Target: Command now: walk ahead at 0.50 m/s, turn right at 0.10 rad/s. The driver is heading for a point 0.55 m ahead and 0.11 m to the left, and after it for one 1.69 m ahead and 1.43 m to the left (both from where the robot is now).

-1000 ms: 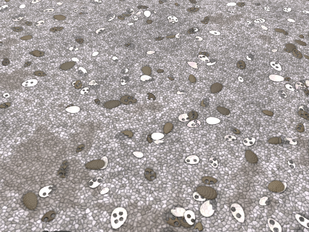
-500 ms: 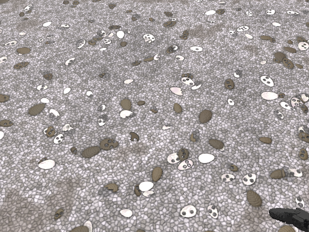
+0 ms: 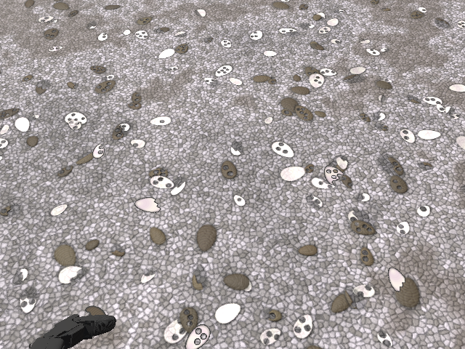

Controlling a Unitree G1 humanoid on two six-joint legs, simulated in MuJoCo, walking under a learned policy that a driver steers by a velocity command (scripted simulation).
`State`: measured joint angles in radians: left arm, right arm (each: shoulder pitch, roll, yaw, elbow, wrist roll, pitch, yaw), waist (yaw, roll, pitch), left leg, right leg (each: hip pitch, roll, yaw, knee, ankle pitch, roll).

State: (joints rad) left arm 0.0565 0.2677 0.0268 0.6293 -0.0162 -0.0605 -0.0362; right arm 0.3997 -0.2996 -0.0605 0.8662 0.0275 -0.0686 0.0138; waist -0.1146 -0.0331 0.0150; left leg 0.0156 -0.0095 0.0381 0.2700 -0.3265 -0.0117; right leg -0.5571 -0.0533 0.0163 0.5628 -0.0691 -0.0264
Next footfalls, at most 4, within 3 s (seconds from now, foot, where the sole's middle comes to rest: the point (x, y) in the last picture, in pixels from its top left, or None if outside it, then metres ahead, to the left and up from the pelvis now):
0.04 right None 0.19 -0.12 -0.77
0.60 left None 0.47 0.13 -0.77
1.04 right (211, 275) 0.69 0.02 -0.77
1.46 left None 0.44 0.18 -0.77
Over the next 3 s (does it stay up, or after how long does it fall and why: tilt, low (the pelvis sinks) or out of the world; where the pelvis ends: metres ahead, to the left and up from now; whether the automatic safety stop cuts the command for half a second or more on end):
stays up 0.52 0.09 0.00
